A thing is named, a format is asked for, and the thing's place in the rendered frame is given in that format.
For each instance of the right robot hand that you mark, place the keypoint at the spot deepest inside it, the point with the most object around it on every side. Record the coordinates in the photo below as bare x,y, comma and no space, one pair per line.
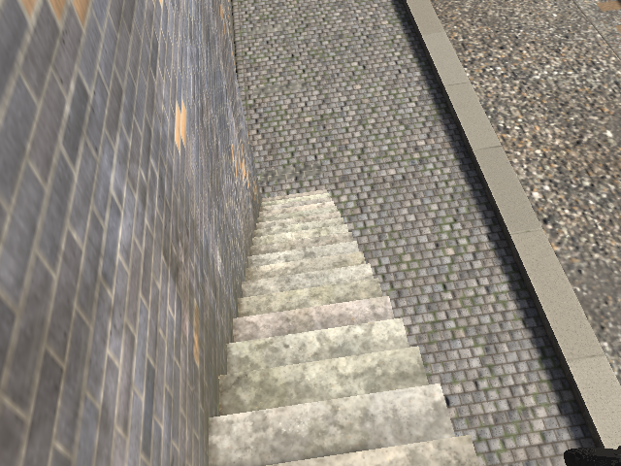
593,457

